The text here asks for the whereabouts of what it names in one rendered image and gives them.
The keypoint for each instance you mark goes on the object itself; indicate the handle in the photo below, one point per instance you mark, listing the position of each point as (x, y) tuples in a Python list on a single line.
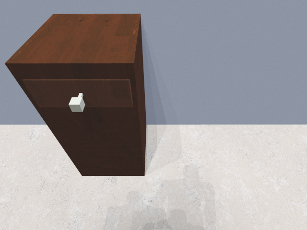
[(77, 104)]

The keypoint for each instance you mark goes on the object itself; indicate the cabinet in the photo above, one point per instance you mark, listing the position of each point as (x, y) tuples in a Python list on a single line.
[(101, 140)]

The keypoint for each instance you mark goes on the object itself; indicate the drawer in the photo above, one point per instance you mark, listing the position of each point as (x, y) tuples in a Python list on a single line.
[(96, 92)]

